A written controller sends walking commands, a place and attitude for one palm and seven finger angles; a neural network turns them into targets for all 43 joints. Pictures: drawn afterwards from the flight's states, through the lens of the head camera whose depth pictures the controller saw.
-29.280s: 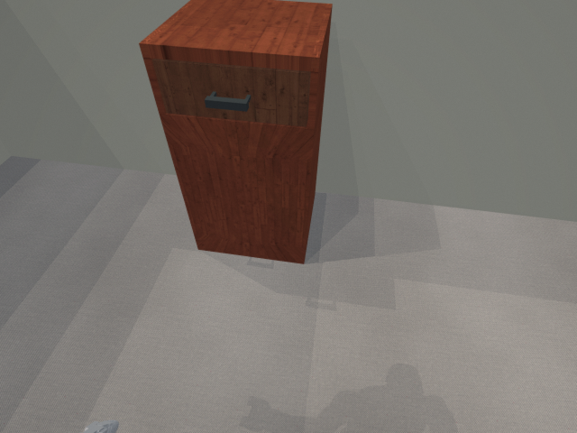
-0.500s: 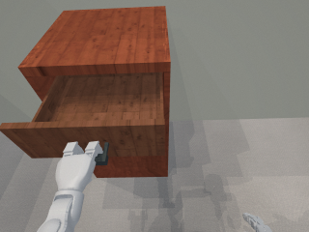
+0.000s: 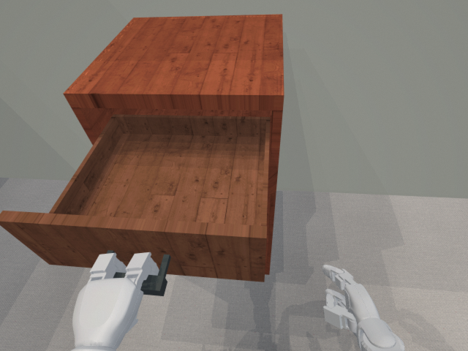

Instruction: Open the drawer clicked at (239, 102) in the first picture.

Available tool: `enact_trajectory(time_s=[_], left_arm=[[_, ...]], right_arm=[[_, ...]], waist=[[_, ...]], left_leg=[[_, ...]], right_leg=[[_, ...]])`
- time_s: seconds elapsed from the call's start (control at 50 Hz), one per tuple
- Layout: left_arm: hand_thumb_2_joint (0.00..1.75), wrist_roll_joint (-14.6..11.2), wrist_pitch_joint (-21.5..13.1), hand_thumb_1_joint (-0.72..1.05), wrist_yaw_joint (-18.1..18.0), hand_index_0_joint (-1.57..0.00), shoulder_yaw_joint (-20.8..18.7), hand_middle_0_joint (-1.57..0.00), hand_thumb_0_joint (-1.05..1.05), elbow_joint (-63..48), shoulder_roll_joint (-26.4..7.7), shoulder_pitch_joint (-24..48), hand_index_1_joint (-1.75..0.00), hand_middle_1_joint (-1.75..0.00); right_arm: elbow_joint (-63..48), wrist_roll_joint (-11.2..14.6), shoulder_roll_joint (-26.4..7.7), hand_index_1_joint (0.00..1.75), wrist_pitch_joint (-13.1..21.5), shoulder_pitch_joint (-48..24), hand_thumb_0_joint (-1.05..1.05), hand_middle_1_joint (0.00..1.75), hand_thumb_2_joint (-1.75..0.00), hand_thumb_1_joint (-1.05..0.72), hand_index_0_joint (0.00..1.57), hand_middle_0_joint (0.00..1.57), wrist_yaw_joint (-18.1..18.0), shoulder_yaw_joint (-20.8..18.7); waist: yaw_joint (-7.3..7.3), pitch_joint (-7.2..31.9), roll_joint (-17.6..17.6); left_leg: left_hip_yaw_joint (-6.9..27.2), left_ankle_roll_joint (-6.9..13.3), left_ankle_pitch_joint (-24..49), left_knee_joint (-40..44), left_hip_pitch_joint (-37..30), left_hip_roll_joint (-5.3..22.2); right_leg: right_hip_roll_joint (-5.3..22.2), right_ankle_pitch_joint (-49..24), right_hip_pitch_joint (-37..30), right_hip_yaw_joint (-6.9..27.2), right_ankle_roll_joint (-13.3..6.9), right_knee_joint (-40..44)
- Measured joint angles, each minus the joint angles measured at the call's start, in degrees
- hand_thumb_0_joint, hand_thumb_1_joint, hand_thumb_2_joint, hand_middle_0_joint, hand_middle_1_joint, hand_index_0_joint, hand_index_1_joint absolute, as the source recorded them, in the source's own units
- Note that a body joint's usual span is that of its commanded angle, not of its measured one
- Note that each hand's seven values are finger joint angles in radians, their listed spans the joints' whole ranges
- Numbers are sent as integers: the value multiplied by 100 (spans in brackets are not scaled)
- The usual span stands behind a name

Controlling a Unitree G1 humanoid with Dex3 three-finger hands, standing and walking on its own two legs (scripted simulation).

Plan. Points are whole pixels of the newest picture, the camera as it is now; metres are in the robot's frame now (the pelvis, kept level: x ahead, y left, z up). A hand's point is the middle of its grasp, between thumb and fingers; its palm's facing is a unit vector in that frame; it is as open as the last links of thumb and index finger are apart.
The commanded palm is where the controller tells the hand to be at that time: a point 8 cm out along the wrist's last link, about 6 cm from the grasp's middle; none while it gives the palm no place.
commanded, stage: pull the drawer open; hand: left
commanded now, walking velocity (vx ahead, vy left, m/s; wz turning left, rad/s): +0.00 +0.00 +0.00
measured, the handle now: (133, 270) +0.23 +0.20 +0.04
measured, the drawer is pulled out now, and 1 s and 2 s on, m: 0.30 0.30 0.30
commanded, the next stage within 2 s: open the thumb to release the handle in 0.22 s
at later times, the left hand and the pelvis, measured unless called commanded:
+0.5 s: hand (127, 307) +0.18 +0.20 +0.02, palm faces +0.06 -0.09 -0.99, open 6.2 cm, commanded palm +0.15 +0.21 +0.07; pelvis -0.01 -0.01 -0.01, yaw +1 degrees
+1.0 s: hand (127, 309) +0.18 +0.20 +0.02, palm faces +0.03 -0.13 -0.99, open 13.6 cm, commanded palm +0.15 +0.20 +0.07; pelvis -0.02 -0.01 +0.00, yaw +1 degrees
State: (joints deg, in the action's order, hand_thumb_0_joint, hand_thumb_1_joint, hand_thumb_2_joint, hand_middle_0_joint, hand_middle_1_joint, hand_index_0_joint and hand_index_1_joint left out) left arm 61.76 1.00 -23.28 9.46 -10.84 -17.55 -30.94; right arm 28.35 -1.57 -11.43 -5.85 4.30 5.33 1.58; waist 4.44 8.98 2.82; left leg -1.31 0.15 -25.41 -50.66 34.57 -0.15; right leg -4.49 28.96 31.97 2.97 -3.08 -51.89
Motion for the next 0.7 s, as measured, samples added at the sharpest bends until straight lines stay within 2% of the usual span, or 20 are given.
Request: enact_trajectory(time_s=[0.34,0.42,0.46,0.54,0.7], left_arm=[[78,-143,-195,69,-382,-37,-328,-26,3,-266,-234,-450,-132,-133],[79,-20,-268,69,-554,-38,-311,-30,1,66,-395,-93,-132,-133],[79,-84,-214,67,-550,-38,-257,-32,1,139,-358,43,-132,-132],[75,-237,-36,55,-441,-38,-175,-35,0,318,-213,294,-131,-131],[57,-200,12,13,-122,-36,-149,-35,0,649,-313,689,-126,-128]], right_arm=[[153,-85,-291,30,-81,510,2,30,-90,-90,20,20,-72,-198],[294,-95,-308,30,-100,474,2,30,-90,-90,20,20,-254,-253],[341,-68,-301,30,-109,430,2,30,-90,-90,20,20,-307,-279],[390,4,-251,30,-115,346,2,30,-90,-90,20,20,-427,-268],[384,96,-151,30,-68,154,2,30,-89,-90,20,20,-591,-101]], waist=[[-224,31,25],[-168,0,48],[-152,-17,81],[-137,-9,108],[-98,-65,-14]], left_leg=[[-54,-43,-124,-270,425,22],[19,-58,-82,-294,501,-11],[55,-65,-51,-279,491,-19],[91,-79,40,-146,364,-35],[148,-114,249,169,61,-7]], right_leg=[[-31,151,488,40,-41,-374],[-1,148,541,-36,-54,-407],[7,126,518,-71,-61,-385],[24,54,391,-103,-67,-271],[-2,-140,94,-147,-118,26]])
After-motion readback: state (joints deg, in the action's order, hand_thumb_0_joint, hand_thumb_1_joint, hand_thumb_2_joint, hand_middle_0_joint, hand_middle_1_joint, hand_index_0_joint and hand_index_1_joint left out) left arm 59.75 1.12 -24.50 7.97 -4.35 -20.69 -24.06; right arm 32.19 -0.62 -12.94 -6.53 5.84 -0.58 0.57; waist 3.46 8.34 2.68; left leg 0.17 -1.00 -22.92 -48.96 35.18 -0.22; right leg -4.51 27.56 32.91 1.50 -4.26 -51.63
